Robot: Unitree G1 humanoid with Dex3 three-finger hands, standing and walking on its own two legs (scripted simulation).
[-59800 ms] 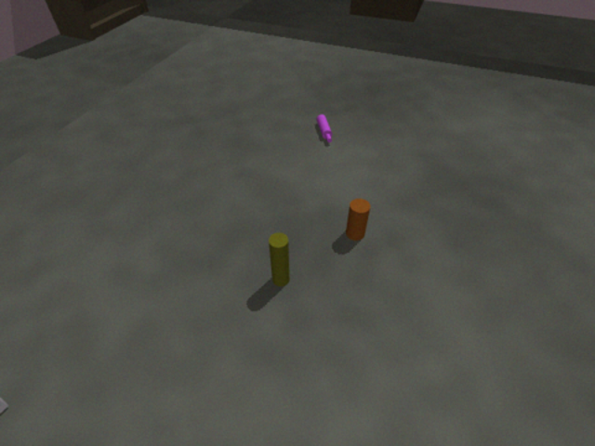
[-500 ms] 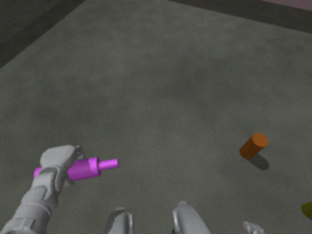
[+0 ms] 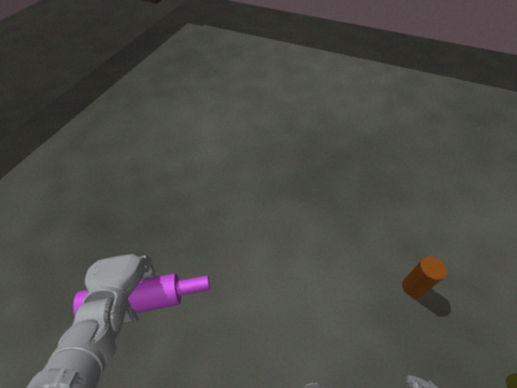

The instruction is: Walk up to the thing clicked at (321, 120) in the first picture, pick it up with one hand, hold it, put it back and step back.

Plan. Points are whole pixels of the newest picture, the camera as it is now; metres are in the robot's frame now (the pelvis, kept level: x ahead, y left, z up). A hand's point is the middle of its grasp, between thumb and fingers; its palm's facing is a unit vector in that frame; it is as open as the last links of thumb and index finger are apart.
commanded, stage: hold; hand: left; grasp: from above
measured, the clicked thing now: (146, 294) +0.33 +0.20 -0.11
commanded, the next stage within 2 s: crouch in 1.98 s
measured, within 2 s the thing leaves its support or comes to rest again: neither
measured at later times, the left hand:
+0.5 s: hand (115, 285) +0.32 +0.23 -0.04, palm faces -0.46 -0.05 -0.89, open 8.8 cm
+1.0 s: hand (116, 293) +0.30 +0.22 -0.02, palm faces -0.46 -0.05 -0.89, open 8.9 cm
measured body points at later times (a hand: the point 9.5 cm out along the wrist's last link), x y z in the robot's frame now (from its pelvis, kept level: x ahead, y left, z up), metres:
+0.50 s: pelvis +0.02 +0.00 +0.03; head +0.05 -0.01 +0.47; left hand +0.34 +0.23 +0.01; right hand +0.13 -0.27 -0.09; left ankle +0.03 +0.11 -0.70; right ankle +0.02 -0.14 -0.70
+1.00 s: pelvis +0.01 -0.01 +0.03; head +0.03 -0.02 +0.48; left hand +0.32 +0.22 +0.03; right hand +0.14 -0.27 -0.08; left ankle +0.03 +0.11 -0.70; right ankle +0.02 -0.14 -0.70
